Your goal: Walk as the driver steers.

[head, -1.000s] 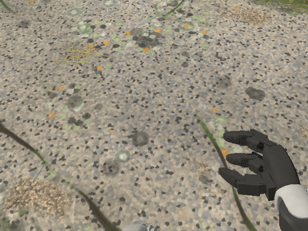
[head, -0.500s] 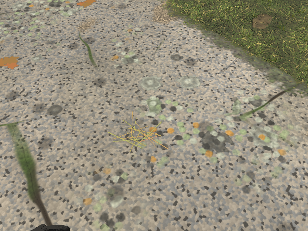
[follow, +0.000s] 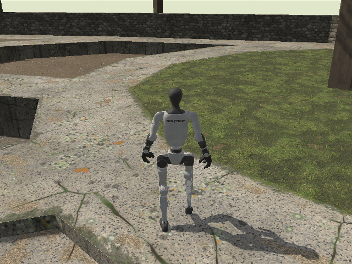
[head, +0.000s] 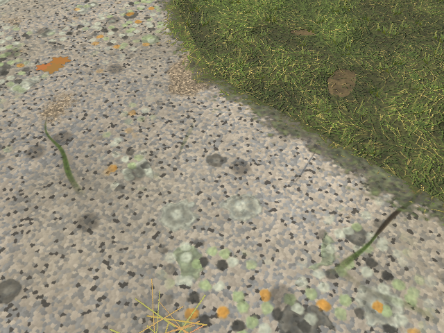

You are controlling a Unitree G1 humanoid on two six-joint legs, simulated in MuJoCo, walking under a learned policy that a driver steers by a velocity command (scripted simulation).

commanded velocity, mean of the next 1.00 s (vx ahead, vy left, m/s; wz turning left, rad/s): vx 0.22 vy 0.00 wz -0.16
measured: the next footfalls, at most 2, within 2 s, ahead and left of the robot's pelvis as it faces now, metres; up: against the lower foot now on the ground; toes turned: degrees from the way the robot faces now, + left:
right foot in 0.18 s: +0.39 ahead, -0.10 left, +0.00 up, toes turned -6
left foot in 0.64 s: +0.46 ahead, +0.12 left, +0.00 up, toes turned -11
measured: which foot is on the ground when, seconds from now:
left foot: down 0.00-0.16, up 0.18-0.62, down 0.64-1.00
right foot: up 0.00-0.16, down 0.18-1.00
